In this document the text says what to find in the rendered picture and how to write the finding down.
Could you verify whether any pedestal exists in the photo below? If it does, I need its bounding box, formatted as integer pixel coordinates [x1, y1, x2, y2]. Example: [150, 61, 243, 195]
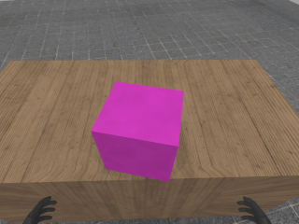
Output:
[0, 60, 299, 224]

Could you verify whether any robot left hand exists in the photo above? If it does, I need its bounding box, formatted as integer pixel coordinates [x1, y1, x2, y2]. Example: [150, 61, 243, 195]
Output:
[22, 196, 57, 224]

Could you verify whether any carton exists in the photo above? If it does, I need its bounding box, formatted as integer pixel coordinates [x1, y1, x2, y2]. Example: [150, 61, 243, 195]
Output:
[91, 81, 184, 182]

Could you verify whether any robot right hand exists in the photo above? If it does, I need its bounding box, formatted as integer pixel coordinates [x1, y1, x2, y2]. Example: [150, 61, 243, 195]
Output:
[237, 196, 272, 224]

